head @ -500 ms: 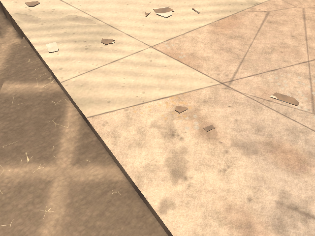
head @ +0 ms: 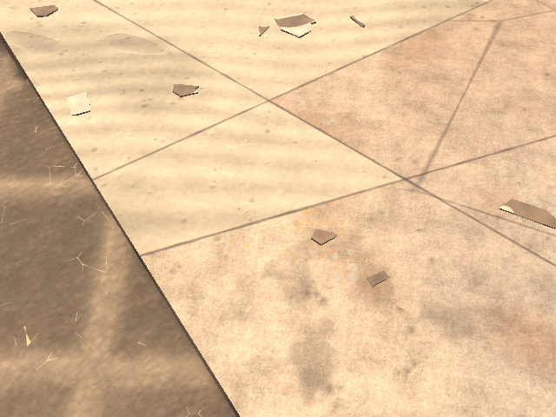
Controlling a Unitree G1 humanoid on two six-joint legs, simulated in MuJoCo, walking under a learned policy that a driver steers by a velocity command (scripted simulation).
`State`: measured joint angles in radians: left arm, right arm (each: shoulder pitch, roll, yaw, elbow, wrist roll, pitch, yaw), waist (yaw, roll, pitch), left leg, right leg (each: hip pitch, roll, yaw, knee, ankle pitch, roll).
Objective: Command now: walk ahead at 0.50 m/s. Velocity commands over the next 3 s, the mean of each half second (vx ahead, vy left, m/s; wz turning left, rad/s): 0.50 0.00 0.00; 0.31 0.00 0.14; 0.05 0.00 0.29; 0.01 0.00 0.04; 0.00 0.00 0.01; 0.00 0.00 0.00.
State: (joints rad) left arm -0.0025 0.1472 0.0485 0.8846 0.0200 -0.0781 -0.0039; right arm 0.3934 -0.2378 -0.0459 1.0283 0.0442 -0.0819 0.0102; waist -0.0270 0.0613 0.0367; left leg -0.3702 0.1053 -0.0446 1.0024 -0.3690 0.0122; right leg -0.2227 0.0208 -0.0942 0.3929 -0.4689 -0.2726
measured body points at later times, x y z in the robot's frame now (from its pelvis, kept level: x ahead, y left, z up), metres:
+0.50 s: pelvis +0.22 +0.02 -0.04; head +0.23 +0.03 +0.41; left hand +0.43 +0.19 -0.14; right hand +0.13 -0.17 -0.19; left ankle +0.13 +0.13 -0.78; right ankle +0.36 -0.13 -0.65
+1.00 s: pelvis +0.43 -0.06 +0.03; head +0.45 -0.07 +0.48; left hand +0.45 +0.19 -0.11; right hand +0.59 -0.31 -0.10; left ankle +0.54 +0.09 -0.66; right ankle +0.43 -0.13 -0.72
